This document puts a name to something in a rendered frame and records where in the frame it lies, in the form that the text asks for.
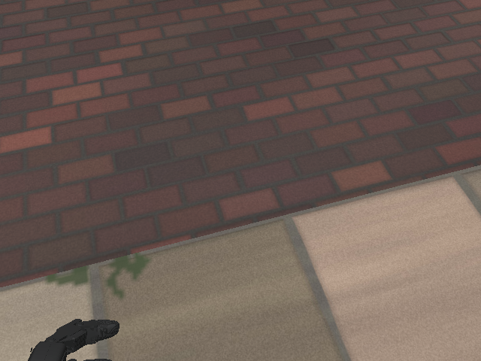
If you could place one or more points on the left robot hand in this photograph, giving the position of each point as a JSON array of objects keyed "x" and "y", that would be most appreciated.
[{"x": 73, "y": 336}]

